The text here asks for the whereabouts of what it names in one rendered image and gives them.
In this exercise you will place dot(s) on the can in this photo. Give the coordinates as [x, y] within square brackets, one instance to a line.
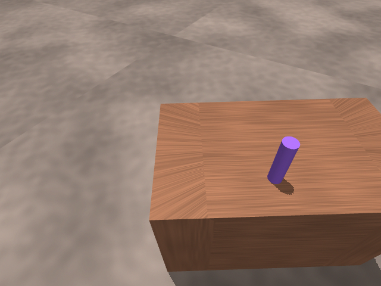
[283, 159]

